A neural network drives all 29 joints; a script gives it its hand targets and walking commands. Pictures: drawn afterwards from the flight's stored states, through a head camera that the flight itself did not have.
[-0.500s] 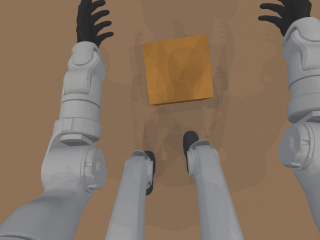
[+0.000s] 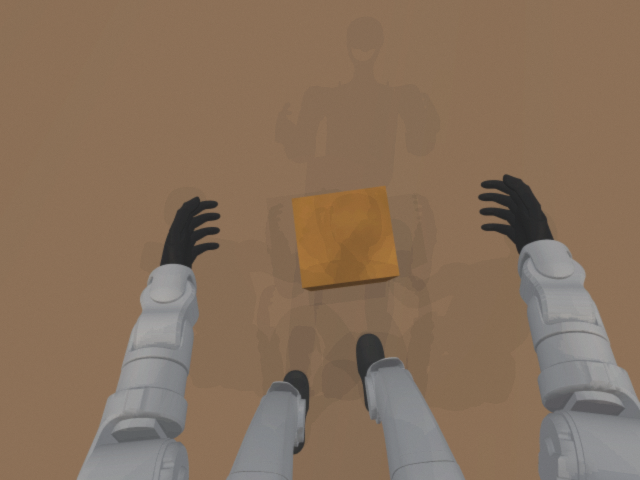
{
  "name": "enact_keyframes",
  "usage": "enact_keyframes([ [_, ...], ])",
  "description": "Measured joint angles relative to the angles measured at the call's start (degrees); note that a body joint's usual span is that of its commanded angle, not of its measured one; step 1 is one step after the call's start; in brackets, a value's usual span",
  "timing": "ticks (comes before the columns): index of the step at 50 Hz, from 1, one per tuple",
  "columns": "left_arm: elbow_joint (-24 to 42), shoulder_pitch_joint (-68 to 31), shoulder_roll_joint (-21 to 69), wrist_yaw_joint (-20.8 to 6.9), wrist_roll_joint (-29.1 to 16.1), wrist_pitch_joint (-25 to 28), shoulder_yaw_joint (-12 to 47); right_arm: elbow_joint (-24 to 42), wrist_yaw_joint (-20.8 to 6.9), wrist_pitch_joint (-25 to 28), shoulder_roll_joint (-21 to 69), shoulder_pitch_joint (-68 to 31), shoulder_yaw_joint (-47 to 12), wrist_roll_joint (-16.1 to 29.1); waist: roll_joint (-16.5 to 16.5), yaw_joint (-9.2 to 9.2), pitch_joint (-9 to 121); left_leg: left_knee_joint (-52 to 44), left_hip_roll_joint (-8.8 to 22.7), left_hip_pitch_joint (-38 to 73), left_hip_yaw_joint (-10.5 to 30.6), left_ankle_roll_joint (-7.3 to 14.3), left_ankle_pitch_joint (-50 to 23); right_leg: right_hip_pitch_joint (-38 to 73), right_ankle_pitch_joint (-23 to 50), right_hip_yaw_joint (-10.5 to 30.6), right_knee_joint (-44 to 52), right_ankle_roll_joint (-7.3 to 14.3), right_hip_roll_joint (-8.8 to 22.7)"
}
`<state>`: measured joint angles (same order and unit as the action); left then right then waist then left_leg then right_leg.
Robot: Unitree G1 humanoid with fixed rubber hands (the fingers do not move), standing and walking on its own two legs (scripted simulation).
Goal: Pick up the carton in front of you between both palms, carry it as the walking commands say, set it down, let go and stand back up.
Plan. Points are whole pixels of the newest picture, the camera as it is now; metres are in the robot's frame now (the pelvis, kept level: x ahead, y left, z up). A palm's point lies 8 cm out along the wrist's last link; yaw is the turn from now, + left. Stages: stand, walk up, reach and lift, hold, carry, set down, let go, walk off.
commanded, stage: let go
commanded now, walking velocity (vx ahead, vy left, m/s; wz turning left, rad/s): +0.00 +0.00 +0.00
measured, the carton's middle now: (343, 244) +0.44 -0.04 -0.59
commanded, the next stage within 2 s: stand in 0.92 s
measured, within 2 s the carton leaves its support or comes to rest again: neither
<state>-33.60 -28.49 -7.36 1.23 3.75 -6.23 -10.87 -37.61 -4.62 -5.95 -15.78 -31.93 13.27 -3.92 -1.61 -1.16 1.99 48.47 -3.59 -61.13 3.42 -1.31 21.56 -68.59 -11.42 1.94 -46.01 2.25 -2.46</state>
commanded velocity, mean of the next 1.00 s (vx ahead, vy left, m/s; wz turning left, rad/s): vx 0.00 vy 0.00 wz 0.00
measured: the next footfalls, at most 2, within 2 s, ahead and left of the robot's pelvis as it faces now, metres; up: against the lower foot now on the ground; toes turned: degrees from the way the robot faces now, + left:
none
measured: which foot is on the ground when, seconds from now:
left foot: down 0.00-1.00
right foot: down 0.00-1.00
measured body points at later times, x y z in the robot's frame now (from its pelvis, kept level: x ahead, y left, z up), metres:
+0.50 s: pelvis +0.04 +0.03 +0.06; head +0.10 +0.02 +0.51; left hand +0.23 +0.26 -0.02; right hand +0.22 -0.21 -0.02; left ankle -0.01 +0.13 -0.68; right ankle +0.07 -0.09 -0.68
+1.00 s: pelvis +0.05 +0.02 +0.06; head +0.07 +0.02 +0.51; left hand +0.22 +0.27 -0.02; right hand +0.21 -0.23 -0.02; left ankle -0.01 +0.13 -0.68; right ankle +0.07 -0.09 -0.68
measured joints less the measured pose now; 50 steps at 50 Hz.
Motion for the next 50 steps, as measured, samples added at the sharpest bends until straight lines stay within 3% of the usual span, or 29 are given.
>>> enact_keyframes([
  [14,2.21,24.48,-1.56,-2.82,-2.52,6.44,5.15,5.1,1.14,6.23,3.12,26.83,-5.7,3.21,0.26,1.07,-1.44,-12.57,0.65,26.6,1.19,1.49,-1.91,27.29,1.23,-0.43,12.86,-1.04,0.09],
  [24,6.93,39.18,-3.73,-4.07,-3.59,6.0,7.84,11.1,1.34,5.32,3.23,42.81,-9.7,4.38,-0.18,1.42,-4.36,-21.12,1.11,47.68,1.54,2.71,-2.89,48.43,1.79,-0.33,21.18,-1.8,0.09],
  [32,8.07,41.24,-4.44,-4.76,-3.45,2.33,8.77,13.3,0.78,1.05,2.77,45.82,-10.85,4.29,-0.38,1.32,-6.46,-23.16,1.25,56.8,1.38,3.24,-2.46,57.12,0.97,-0.09,22.4,-2.06,0.01],
  [45,8.56,40.15,-3.69,-5.0,-2.58,-0.36,8.48,14.22,0.83,-1.37,2.96,45.3,-10.87,3.8,-0.34,1.06,-8.22,-23.19,1.92,59.35,1.43,2.67,-1.87,59.47,0.29,-0.22,22.11,-1.5,-0.63],
  [47,8.08,39.9,-4.11,-3.82,-2.27,-0.84,9.02,12.74,1.78,0.03,2.75,45.4,-10.88,3.69,-0.19,1.18,-7.18,-22.68,1.79,58.28,1.64,2.53,-1.75,58.36,-0.01,-0.45,21.38,-1.44,-0.5],
  [50,2.12,38.68,-6.21,-1.64,-1.65,1.26,8.94,8.46,3.73,1.74,0.85,44.94,-11.12,2.5,0.03,1.55,-4.65,-20.46,1.44,55.52,1.68,2.45,-0.68,55.26,-1.55,-0.59,18.41,-1.41,-0.27],
])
